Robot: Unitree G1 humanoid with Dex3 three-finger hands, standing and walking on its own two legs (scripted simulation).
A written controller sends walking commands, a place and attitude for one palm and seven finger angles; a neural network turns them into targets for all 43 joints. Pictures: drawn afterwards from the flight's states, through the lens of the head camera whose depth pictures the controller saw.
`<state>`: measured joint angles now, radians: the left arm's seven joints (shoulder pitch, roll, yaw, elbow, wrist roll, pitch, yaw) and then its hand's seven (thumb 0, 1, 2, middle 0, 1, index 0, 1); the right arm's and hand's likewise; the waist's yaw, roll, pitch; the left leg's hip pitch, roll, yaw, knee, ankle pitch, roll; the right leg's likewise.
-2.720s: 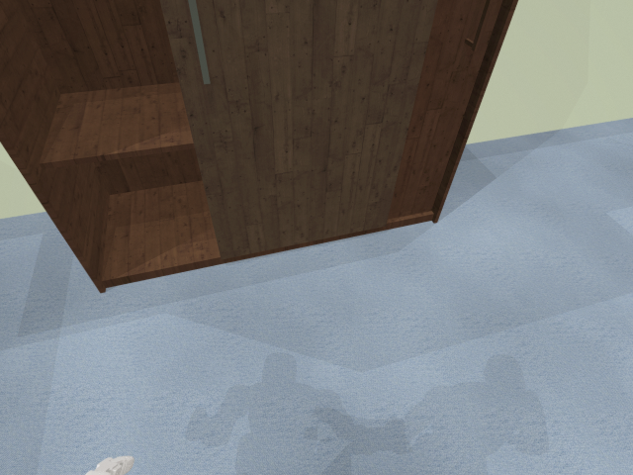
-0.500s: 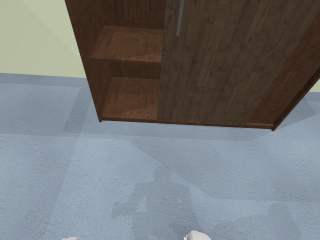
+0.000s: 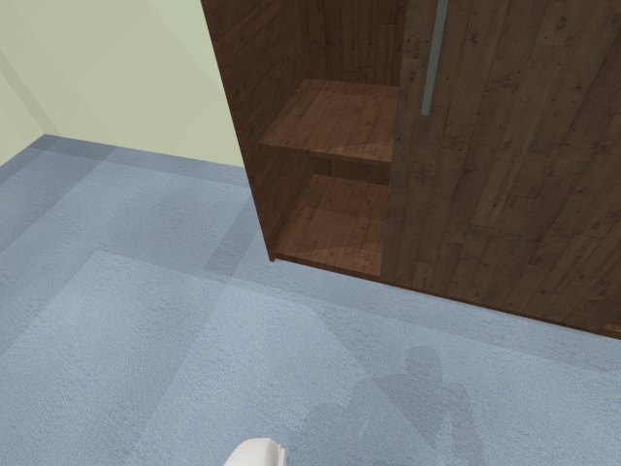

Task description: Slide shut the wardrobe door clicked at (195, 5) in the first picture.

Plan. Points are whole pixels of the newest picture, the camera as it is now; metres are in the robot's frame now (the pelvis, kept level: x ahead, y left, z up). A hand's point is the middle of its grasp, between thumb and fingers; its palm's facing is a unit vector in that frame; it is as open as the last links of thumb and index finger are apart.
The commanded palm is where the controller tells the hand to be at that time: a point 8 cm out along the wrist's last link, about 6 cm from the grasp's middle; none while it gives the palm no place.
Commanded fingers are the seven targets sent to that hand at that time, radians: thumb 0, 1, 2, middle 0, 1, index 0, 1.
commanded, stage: walk to a spot facing it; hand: right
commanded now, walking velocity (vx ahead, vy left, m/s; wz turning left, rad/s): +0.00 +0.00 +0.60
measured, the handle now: (435, 52) +0.82 -0.23 +0.14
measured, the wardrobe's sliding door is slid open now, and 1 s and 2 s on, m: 0.45 0.45 0.45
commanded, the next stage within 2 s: turn to face it in 0.62 s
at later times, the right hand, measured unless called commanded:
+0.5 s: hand (425, 389) +0.28 -0.16 -0.18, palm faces -0.28 +0.94 -0.22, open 7.4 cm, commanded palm none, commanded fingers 0.00 -0.90 -0.90 0.20 0.30 0.20 0.30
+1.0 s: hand (447, 339) +0.37 -0.21 -0.17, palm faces -0.39 +0.90 -0.20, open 7.4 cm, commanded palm none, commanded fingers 0.00 -0.90 -0.90 0.20 0.30 0.20 0.30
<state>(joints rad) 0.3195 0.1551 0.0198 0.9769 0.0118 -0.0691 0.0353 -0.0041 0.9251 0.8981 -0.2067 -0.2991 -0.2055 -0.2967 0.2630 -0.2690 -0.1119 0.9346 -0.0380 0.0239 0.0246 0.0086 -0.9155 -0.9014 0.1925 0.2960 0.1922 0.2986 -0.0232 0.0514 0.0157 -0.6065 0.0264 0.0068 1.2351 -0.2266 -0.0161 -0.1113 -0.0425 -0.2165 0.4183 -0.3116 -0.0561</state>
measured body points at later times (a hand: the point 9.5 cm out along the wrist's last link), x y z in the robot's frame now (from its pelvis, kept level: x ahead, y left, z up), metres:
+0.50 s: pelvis +0.14 -0.01 -0.02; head +0.18 +0.00 +0.43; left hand +0.12 +0.23 -0.16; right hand +0.29 -0.21 -0.16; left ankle +0.14 +0.07 -0.74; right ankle +0.15 -0.16 -0.67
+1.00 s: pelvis +0.22 -0.07 +0.00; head +0.25 -0.08 +0.45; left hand +0.14 +0.16 -0.14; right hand +0.39 -0.26 -0.16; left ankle +0.12 +0.05 -0.71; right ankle +0.25 -0.16 -0.74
